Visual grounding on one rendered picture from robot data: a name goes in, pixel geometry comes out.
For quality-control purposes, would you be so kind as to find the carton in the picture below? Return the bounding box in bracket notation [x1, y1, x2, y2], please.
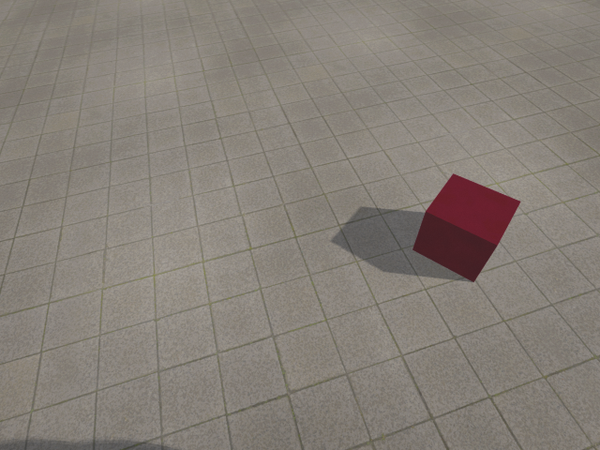
[412, 174, 520, 282]

